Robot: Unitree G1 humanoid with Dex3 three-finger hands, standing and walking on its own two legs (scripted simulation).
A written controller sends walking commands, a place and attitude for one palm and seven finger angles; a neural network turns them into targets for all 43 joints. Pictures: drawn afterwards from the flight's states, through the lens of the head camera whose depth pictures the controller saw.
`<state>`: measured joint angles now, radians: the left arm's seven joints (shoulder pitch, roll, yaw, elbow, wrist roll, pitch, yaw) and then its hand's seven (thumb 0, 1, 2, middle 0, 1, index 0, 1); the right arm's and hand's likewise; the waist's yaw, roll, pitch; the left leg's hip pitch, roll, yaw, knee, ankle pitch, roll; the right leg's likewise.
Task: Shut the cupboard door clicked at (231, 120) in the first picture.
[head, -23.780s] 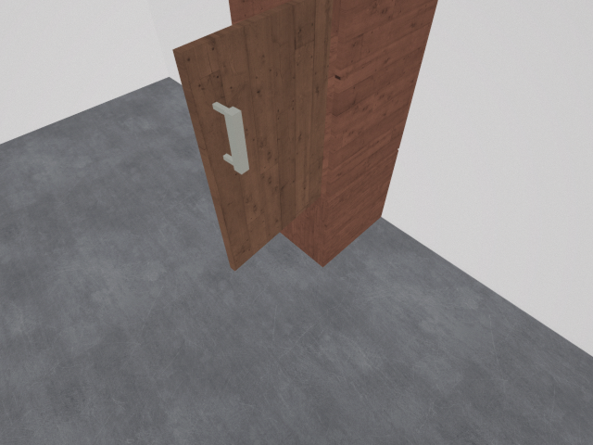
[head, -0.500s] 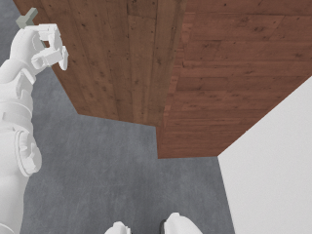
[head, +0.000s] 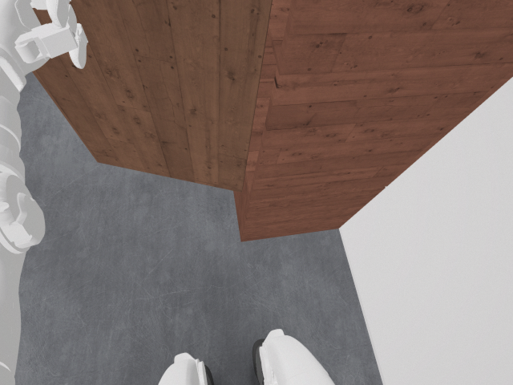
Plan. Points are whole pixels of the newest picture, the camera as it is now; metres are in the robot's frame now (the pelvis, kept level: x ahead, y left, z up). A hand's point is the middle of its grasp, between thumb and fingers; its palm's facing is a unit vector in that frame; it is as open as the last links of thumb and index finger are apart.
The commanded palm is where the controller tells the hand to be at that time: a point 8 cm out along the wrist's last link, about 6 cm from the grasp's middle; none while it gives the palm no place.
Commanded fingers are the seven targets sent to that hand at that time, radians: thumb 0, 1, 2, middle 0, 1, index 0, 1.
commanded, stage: push the door shut along its arc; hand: left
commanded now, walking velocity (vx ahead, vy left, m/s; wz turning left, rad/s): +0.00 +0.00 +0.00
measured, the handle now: (0, 19) +0.62 +0.23 +0.13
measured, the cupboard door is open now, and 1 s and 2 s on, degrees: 70 62 62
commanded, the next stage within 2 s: pull the fist back off the door in 0.26 s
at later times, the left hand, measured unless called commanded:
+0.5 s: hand (72, 14) +0.61 +0.14 +0.14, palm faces +0.00 -0.99 +0.13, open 3.1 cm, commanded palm +0.59 +0.16 +0.14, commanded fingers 0.00 0.90 0.90 -1.30 -1.50 -1.30 -1.50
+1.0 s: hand (87, 55) +0.55 +0.13 +0.13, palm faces +0.11 -0.99 -0.02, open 3.1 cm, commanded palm +0.51 +0.17 +0.14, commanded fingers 0.00 0.90 0.90 -1.30 -1.50 -1.30 -1.50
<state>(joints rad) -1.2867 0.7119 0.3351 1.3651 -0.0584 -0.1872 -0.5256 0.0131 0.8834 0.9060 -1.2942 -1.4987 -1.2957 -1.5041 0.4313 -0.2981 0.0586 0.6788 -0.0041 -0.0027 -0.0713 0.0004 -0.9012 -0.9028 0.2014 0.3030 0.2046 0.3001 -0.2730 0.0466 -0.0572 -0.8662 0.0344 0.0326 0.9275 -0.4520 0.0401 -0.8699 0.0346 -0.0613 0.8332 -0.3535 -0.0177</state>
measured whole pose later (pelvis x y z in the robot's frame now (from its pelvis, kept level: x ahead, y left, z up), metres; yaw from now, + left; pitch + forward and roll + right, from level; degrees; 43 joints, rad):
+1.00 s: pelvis +0.01 -0.01 +0.02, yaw +0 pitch +18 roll -2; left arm -1.03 0.44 0.40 1.25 -0.02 -0.28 -0.03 0.01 0.90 0.90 -1.29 -1.50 -1.30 -1.50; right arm 0.51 -0.27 0.01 0.65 -0.04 0.02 0.05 0.00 -0.90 -0.90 0.20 0.30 0.20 0.30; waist -0.20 0.06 -0.10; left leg -0.70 0.04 0.05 0.80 -0.42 0.02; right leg -0.72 0.05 -0.04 0.73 -0.33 -0.03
